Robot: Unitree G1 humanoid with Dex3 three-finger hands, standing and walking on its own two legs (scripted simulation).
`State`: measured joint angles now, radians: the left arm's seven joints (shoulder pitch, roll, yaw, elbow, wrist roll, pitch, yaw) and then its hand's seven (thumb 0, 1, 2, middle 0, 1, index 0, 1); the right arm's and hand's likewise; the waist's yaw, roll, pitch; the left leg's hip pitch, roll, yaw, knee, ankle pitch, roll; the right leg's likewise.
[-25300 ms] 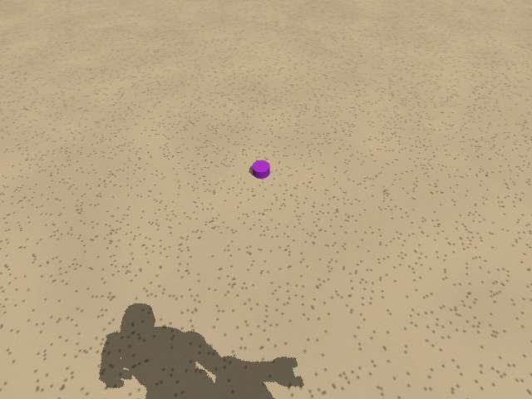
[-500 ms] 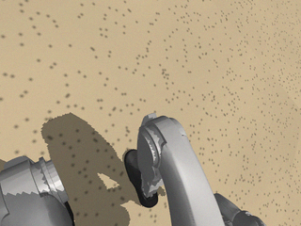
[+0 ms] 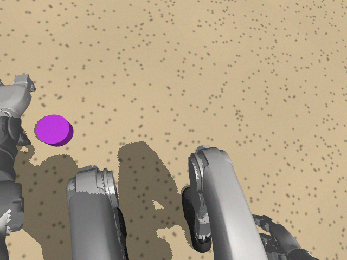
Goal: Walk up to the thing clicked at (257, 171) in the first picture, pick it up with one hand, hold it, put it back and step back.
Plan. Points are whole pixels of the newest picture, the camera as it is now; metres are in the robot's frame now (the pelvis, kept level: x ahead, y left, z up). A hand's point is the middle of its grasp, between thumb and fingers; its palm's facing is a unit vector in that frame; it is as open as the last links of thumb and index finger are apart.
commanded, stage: withdraw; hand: left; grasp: from above
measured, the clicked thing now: (55, 130) +0.47 +0.30 -0.33
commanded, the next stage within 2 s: home in 0.32 s
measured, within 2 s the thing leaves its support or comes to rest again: neither
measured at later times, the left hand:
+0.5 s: hand (34, 114) +0.48 +0.31 -0.20, palm faces -0.38 -0.04 -0.92, open 13.8 cm
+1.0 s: hand out of the picture +0.33 +0.28 +0.00, palm faces -0.31 -0.61 -0.73, open 8.2 cm
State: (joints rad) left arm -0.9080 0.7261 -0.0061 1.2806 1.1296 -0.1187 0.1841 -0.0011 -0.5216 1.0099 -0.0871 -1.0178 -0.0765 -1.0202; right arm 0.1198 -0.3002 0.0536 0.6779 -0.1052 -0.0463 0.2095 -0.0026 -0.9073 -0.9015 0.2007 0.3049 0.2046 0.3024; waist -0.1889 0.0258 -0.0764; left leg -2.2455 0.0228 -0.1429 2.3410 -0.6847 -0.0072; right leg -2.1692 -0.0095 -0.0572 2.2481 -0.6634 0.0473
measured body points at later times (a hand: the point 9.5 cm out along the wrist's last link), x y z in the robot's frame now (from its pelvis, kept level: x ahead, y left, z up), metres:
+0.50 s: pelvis +0.00 +0.00 -0.04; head +0.25 +0.08 +0.33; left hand +0.50 +0.31 -0.15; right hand +0.02 -0.27 -0.13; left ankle +0.08 +0.13 -0.32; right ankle +0.11 -0.13 -0.32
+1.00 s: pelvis +0.00 +0.00 +0.11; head +0.19 +0.05 +0.52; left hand +0.35 +0.31 +0.04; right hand +0.20 -0.26 +0.00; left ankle +0.08 +0.13 -0.32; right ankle +0.11 -0.13 -0.32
